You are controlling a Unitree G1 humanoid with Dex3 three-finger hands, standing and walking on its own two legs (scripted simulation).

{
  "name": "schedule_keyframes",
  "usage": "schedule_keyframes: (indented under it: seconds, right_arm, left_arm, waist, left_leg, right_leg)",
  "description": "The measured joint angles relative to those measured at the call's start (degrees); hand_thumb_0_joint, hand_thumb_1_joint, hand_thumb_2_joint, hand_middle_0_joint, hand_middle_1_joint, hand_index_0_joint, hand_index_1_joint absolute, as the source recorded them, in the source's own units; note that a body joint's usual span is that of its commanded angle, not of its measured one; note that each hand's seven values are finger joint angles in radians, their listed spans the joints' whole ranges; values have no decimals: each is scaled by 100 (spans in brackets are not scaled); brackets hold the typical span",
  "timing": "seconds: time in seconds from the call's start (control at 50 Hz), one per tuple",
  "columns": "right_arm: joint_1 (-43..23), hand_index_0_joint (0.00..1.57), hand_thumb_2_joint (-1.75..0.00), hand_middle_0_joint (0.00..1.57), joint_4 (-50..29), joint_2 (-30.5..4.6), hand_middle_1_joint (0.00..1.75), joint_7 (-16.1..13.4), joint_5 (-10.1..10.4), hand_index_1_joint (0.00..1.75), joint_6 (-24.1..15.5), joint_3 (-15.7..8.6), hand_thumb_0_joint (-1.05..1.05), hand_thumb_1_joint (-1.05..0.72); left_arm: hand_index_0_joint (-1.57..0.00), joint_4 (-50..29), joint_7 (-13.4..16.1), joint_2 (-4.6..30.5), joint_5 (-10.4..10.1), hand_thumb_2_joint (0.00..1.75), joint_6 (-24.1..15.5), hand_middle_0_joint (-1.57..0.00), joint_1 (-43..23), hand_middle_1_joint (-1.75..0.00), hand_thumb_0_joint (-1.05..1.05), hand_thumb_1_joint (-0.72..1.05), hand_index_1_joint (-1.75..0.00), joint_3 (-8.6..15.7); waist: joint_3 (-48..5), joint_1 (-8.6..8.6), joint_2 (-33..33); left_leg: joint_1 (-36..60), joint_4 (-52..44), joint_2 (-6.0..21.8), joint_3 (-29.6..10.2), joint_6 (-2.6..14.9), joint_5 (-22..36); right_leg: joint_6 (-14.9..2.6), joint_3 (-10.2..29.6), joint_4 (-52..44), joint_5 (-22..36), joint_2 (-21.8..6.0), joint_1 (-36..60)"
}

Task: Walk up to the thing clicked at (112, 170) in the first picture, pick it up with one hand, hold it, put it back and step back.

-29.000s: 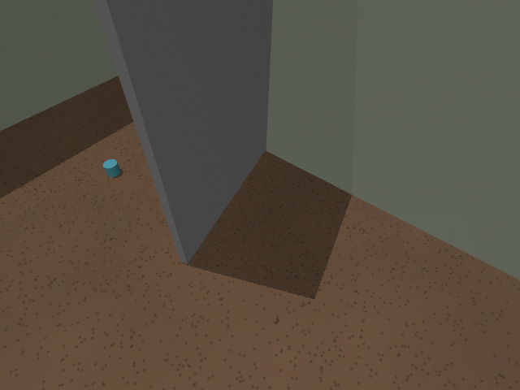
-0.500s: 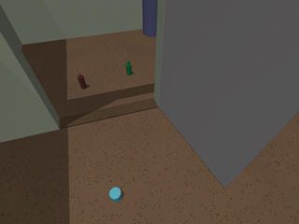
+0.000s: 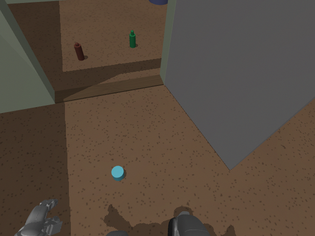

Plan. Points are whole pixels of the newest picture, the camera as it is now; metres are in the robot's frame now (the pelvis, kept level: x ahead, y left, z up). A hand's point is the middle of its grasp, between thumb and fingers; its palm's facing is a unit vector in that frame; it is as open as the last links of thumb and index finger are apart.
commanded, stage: walk up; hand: left
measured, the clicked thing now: (118, 173) +0.49 +0.19 -0.71
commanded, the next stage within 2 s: none
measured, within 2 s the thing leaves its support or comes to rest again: neither
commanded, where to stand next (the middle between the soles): +0.10 -0.03 m, yaw -2 degrees
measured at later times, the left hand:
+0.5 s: hand out of the picture +0.08 +0.23 -0.11, palm faces -0.06 -0.91 -0.41, open 7.4 cm
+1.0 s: hand out of the picture +0.06 +0.22 -0.13, palm faces -0.06 -0.90 -0.44, open 7.4 cm
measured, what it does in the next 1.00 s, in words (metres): steps on the spot: right foot, then left foot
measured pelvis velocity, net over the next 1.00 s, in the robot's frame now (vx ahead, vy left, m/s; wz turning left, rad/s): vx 0.00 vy -0.05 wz -0.07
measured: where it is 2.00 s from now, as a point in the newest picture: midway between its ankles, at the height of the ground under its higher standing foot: outside the picture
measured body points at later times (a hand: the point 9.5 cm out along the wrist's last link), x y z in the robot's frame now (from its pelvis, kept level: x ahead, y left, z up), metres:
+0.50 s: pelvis +0.02 -0.04 +0.03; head +0.04 -0.06 +0.48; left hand +0.08 +0.28 -0.08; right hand +0.06 -0.37 -0.09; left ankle +0.07 +0.10 -0.66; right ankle -0.03 -0.15 -0.71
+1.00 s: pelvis +0.00 -0.05 +0.00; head +0.04 -0.08 +0.45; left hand +0.07 +0.27 -0.11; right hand +0.14 -0.36 -0.12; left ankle +0.11 +0.08 -0.68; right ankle -0.03 -0.15 -0.71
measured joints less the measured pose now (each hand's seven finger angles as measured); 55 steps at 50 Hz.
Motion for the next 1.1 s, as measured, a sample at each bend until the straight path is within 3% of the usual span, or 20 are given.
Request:
schedule_keyframes:
  seconds: [0.04, 0.1, 0.2, 0.28, 0.3, 0.32, 0.34, 0.4, 0.44, 0.5, 0.58, 0.64, 0.68, 0.74, 0.8, 0.9, 0.94, 1.0, 1.04, 1.1]
  right_arm:
    - [123, 20, -90, 21, 29, 100, 30, 21, -82, 30, 15, 32, 1, -91]
    - [316, 20, -90, 21, 68, 220, 30, -13, -117, 30, 3, 68, 1, -91]
    - [580, 20, -90, 21, -168, 198, 30, 25, -150, 30, -204, -6, 1, -90]
    - [746, 21, -90, 21, -452, 32, 30, 158, -174, 30, -246, -52, 1, -90]
    - [782, 21, -90, 21, -499, -25, 30, 188, -167, 30, -221, -60, 1, -90]
    - [808, 20, -90, 21, -523, -99, 30, 203, -151, 30, -182, -74, 1, -90]
    - [840, 20, -90, 21, -522, -159, 30, 197, -112, 30, -125, -89, 1, -90]
    - [876, 20, -90, 21, -420, -153, 30, 160, -19, 30, 43, -62, 1, -90]
    - [875, 20, -90, 21, -439, -169, 30, 182, 39, 30, 14, -38, 1, -91]
    - [820, 20, -90, 21, -523, -172, 30, 214, 58, 30, -66, -14, 1, -91]
    - [588, 20, -90, 20, -508, -83, 30, 200, 105, 30, -52, 44, 1, -91]
    - [412, 20, -90, 20, -490, -3, 30, 185, 103, 30, -19, 100, 1, -91]
    - [202, 20, -90, 21, -498, 112, 30, 164, 71, 30, 7, 106, 1, -91]
    - [-115, 20, -90, 21, -673, 225, 30, 156, 111, 30, 36, 153, 1, -91]
    - [-349, 20, -90, 21, -864, 291, 30, 140, 70, 30, 131, 180, 1, -91]
    - [-590, 20, -90, 21, -1125, 226, 30, 204, -45, 30, 253, 127, 1, -90]
    - [-592, 20, -90, 21, -1155, 125, 30, 209, -19, 30, 301, 82, 1, -90]
    - [-417, 20, -90, 21, -984, 96, 30, 146, 37, 30, 407, 11, 1, -91]
    - [-273, 20, -90, 21, -889, 20, 30, 121, 91, 30, 387, -21, 1, -91]
    - [4, 20, -90, 21, -735, -57, 30, 108, 115, 30, 270, -24, 1, -91]
  left_arm:
    - [-20, -54, 25, 22, 1, 90, 23, -20, 37, -30, 0, 90, -30, 38]
    - [-20, -50, -1, 41, -28, 90, 19, -20, 258, -30, 0, 91, -30, 59]
    - [-20, 103, -144, 46, 32, 90, -83, -20, 915, -30, 0, 91, -30, 57]
    - [-20, 250, -230, 56, 53, 90, -238, -20, 1298, -30, 1, 91, -30, 38]
    - [-20, 255, -234, 51, 47, 90, -310, -20, 1359, -30, 1, 91, -30, 45]
    - [-20, 251, -218, 15, 40, 90, -403, -20, 1388, -30, 1, 90, -30, 61]
    - [-20, 216, -195, -33, 49, 90, -505, -20, 1410, -30, 1, 90, -30, 74]
    - [-20, 5, -153, -82, 26, 90, -707, -20, 1640, -30, 1, 90, -30, 56]
    - [-20, -83, -125, -116, -26, 90, -748, -20, 1793, -30, 0, 90, -30, 21]
    - [-20, -156, -63, -119, -56, 90, -774, -20, 1928, -30, 0, 90, -30, -24]
    - [-20, -219, 34, -77, -97, 90, -702, -20, 1861, -30, 0, 90, -30, -86]
    - [-20, -281, 100, -53, -190, 90, -581, -20, 1744, -30, 0, 90, -30, -148]
    - [-20, -272, 158, -39, -282, 90, -501, -20, 1543, -30, 0, 90, -30, -152]
    - [-20, -291, 229, -94, -357, 90, -373, -20, 1220, -30, 0, 90, -30, -176]
    - [-20, -314, 220, -114, -350, 90, -357, -20, 1085, -30, 0, 90, -30, -185]
    - [-20, -257, 159, -148, -229, 90, -479, -20, 1233, -30, 0, 90, -30, -121]
    - [-20, -172, 169, -209, -127, 90, -526, -20, 1333, -30, 0, 90, -30, -66]
    - [-20, -177, 166, -221, 34, 90, -535, -20, 1580, -30, 0, 90, -30, -51]
    - [-20, -132, 190, -254, 45, 90, -547, -20, 1672, -30, 0, 90, -30, -34]
    - [-20, -143, 180, -263, 86, 90, -601, -20, 1757, -30, 0, 90, -30, -1]
  waist:
    - [83, -43, -82]
    - [34, -53, -120]
    - [-168, -30, -39]
    - [-307, -81, 146]
    - [-324, -84, 211]
    - [-295, -101, 352]
    - [-246, -137, 520]
    - [-341, 28, 550]
    - [-391, 108, 581]
    - [-400, 137, 642]
    - [-265, 197, 646]
    - [-204, 221, 597]
    - [-66, 233, 418]
    - [142, 197, 384]
    - [134, 171, 359]
    - [12, 152, 459]
    - [-10, 142, 678]
    - [-122, 272, 621]
    - [-129, 305, 631]
    - [-145, 296, 680]
  left_leg:
    - [-40, 104, 3, -25, -7, 27]
    - [23, -168, 83, -51, -27, 232]
    - [230, -545, 280, 120, -66, 372]
    - [354, -592, 489, 258, -79, 305]
    - [361, -540, 544, 269, -105, 262]
    - [344, -393, 641, 209, -91, 180]
    - [250, -75, 726, 40, 5, 144]
    - [-254, 1227, 320, -413, 76, -328]
    - [-555, 1602, 146, -525, 59, -175]
    - [-871, 1348, 110, -569, -32, 152]
    - [-811, 241, 208, -376, -78, 720]
    - [-487, -540, 170, -184, 26, 1504]
    - [-466, -529, 56, -110, -29, 1378]
    - [-570, -451, 80, -128, -2, 1361]
    - [-694, -522, 117, -111, -6, 1471]
    - [-1012, -363, 216, -39, -45, 1511]
    - [-1173, -97, 333, -150, -89, 1427]
    - [-1426, 1004, -168, -648, -96, 31]
    - [-1501, 1821, -434, -889, -85, -124]
    - [-1185, 1813, -356, -797, -121, -25]
  right_leg:
    - [-11, 538, 819, -932, 392, -150]
    - [-8, 986, 1890, -1056, 838, -162]
    - [97, 803, 1163, -1136, 649, 636]
    - [37, 428, 26, -1517, 463, 1297]
    - [-5, 309, -420, -1330, 446, 1505]
    - [-6, 199, -793, -704, 511, 1689]
    - [-5, 68, -949, -358, 606, 1837]
    - [-72, 87, -1078, -422, 575, 2052]
    - [-97, 123, -1348, -362, 532, 2263]
    - [-79, 92, -1602, -306, 495, 2474]
    - [-34, 35, -1347, -531, 475, 2480]
    - [23, -12, -752, -929, 442, 2296]
    - [43, 74, -127, -1086, 326, 2016]
    - [-20, 446, 1251, -1813, 575, 1385]
    - [-84, 538, 1885, -1889, 649, 984]
    - [-22, 201, 567, -1439, 475, 1225]
    - [-75, 55, 52, -1022, 593, 1403]
    - [-153, 105, 149, -1014, 486, 1318]
    - [-145, 122, -45, -888, 404, 1380]
    - [-130, 61, -360, -718, 341, 1506]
